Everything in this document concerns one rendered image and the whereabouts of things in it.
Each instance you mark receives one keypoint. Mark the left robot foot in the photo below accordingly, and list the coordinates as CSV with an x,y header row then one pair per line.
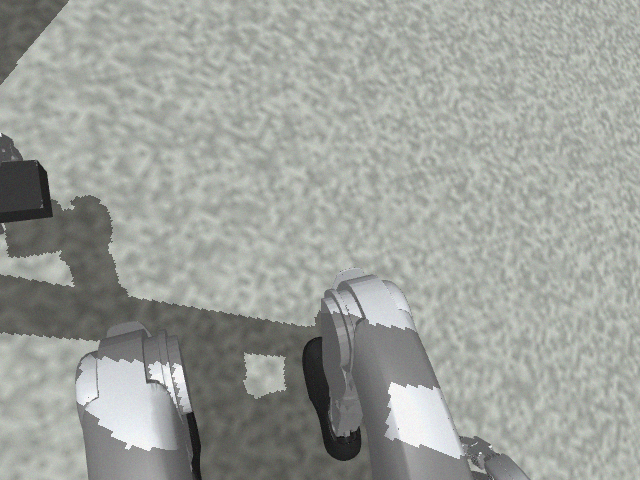
x,y
196,446

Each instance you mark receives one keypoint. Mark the small box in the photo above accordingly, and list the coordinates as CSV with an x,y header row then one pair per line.
x,y
24,191

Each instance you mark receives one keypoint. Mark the right robot foot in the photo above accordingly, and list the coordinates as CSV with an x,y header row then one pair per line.
x,y
341,448

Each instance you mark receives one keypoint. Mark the right robot hand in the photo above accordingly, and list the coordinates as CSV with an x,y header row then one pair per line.
x,y
497,467

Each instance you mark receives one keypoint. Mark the left robot hand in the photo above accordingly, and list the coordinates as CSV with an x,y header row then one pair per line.
x,y
8,153

